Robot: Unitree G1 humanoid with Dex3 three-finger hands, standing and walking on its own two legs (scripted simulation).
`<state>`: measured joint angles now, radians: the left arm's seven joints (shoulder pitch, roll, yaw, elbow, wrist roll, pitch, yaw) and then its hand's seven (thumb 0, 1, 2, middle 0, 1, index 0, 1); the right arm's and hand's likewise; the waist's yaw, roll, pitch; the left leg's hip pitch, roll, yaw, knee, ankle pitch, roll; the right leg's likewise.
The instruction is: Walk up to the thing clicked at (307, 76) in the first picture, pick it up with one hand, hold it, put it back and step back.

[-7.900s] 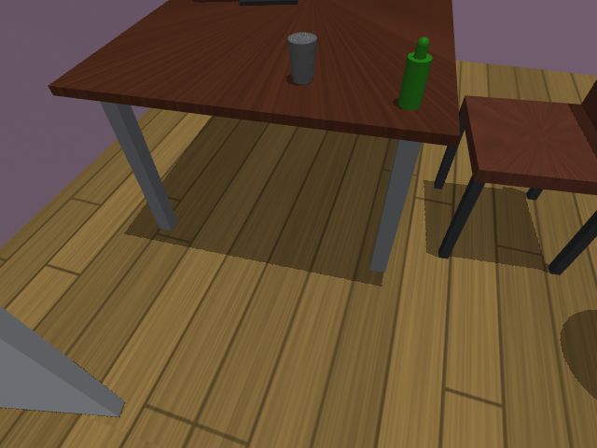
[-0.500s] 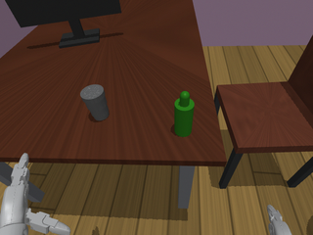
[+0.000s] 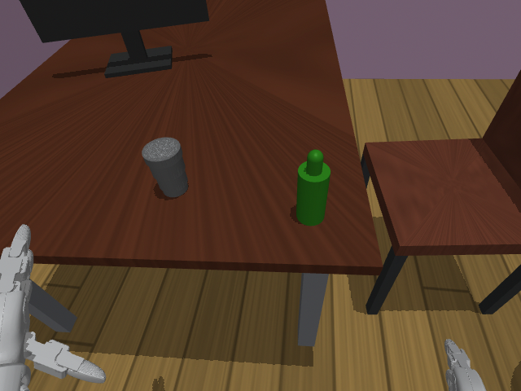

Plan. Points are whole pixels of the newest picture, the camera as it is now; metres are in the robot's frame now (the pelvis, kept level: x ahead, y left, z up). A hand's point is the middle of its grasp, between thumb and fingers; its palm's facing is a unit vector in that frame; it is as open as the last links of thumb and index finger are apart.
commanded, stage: rise first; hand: left
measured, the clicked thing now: (168, 169) +0.54 +0.27 +0.02
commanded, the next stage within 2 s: go down in 0.26 s
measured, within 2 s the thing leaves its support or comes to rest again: neither
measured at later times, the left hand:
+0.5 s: hand (50, 298) +0.19 +0.29 +0.13, palm faces +0.44 -0.80 -0.41, open 17.6 cm
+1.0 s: hand (37, 230) +0.29 +0.37 +0.13, palm faces +0.28 -0.95 -0.13, open 17.4 cm
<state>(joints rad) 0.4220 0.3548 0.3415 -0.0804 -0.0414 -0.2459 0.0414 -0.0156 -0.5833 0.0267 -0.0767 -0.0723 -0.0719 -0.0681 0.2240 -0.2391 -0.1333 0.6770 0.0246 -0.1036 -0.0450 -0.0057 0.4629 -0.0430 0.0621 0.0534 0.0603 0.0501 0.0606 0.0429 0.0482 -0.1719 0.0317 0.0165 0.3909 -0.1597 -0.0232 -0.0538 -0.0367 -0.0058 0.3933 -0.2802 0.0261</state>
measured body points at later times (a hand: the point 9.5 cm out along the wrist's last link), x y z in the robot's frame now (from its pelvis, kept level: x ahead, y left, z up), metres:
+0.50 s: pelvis +0.00 +0.00 +0.00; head -0.01 -0.02 +0.45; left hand +0.16 +0.33 +0.15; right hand +0.16 -0.26 -0.09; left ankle +0.04 +0.14 -0.74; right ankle -0.04 -0.13 -0.74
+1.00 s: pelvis +0.01 +0.01 +0.00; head +0.01 +0.02 +0.45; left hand +0.27 +0.42 +0.13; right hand +0.16 -0.24 -0.09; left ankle +0.04 +0.14 -0.74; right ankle -0.04 -0.13 -0.74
